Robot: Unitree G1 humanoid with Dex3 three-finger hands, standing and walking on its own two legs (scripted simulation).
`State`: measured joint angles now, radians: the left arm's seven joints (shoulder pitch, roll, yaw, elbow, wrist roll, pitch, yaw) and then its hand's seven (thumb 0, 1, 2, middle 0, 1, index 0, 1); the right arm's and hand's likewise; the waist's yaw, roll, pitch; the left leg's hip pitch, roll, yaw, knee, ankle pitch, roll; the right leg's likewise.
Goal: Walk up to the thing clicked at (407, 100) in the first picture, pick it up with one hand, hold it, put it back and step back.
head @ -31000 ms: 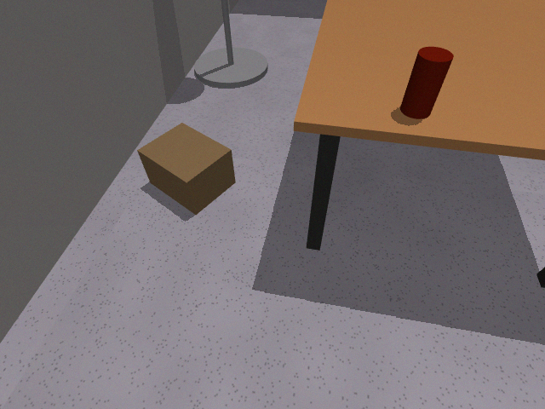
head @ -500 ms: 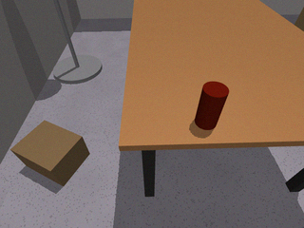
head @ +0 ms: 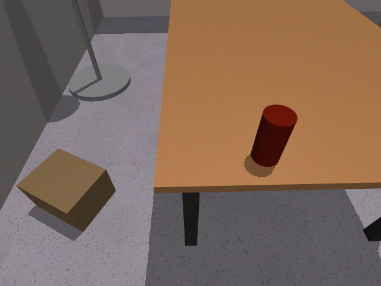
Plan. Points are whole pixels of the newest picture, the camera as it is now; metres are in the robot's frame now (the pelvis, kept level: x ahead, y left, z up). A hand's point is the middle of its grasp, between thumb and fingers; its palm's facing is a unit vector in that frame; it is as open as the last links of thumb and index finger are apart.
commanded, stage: home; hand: right
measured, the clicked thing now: (271, 137) +0.47 -0.21 +0.02
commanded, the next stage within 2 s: stand in 0.56 s
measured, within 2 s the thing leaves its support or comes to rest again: neither
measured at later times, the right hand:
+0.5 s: hand out of the picture +0.08 -0.26 -0.16, palm faces -0.04 +0.94 -0.35, open 17.3 cm
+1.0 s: hand out of the picture +0.10 -0.25 -0.15, palm faces -0.04 +0.94 -0.35, open 11.8 cm
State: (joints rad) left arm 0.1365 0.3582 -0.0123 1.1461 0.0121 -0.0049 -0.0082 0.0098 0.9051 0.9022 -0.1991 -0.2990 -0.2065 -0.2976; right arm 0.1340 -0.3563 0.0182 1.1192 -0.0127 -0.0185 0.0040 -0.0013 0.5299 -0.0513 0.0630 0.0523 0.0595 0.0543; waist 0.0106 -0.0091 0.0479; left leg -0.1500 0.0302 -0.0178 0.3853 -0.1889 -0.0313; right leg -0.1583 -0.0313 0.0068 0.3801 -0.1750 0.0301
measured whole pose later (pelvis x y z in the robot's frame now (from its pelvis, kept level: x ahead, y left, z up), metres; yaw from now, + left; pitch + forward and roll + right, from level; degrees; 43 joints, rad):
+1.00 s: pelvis +0.03 +0.00 +0.00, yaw +0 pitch -1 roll +0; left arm 0.11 0.35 0.00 1.14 0.01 0.00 0.00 0.01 0.91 0.90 -0.20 -0.30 -0.21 -0.30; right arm 0.11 -0.35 0.00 1.13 -0.01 -0.01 0.00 0.00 -0.19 -0.67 0.19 0.27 0.19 0.27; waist 0.00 -0.01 0.05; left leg -0.11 0.03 -0.02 0.34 -0.20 -0.03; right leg -0.12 -0.03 0.00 0.33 -0.19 0.03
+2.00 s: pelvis +0.02 +0.00 +0.00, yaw +0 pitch -2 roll +0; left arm 0.13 0.35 0.00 1.12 0.01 0.00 0.00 0.01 0.91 0.90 -0.20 -0.30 -0.21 -0.30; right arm 0.12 -0.35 0.00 1.12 -0.01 -0.01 0.01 0.01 -0.91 -0.90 0.21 0.30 0.20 0.30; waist 0.00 0.00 0.05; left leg -0.10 0.02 -0.02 0.33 -0.19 -0.03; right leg -0.11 -0.04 0.00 0.33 -0.18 0.03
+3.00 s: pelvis +0.03 +0.00 +0.00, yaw +1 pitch -1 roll +0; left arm 0.12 0.35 0.00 1.12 0.01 -0.01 0.00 0.01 0.91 0.90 -0.20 -0.30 -0.21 -0.30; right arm 0.12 -0.35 0.00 1.11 -0.01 -0.01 0.01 0.01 -0.91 -0.90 0.21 0.30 0.20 0.30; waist 0.01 0.00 0.06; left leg -0.11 0.02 -0.02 0.33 -0.20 -0.03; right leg -0.11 -0.04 0.00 0.33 -0.20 0.04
